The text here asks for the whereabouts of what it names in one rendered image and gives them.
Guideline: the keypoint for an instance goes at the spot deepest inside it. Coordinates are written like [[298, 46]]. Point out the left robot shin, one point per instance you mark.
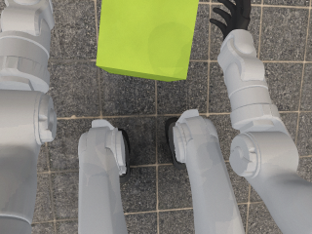
[[83, 139]]

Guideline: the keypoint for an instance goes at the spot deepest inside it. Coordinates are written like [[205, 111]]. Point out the carton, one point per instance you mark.
[[150, 39]]

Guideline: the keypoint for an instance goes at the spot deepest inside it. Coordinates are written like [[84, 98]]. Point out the robot left upper arm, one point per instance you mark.
[[27, 121]]

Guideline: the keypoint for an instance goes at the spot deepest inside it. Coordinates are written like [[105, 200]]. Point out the robot left forearm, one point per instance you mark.
[[25, 41]]

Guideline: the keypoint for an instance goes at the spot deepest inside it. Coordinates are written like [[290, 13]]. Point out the robot right hand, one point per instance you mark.
[[239, 18]]

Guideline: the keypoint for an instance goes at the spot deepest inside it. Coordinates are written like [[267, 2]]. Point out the left robot foot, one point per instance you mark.
[[124, 177]]

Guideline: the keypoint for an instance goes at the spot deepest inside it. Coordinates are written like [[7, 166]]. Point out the robot right upper arm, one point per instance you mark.
[[268, 160]]

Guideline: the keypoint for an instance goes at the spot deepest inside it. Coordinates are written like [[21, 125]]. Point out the robot right forearm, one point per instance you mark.
[[244, 78]]

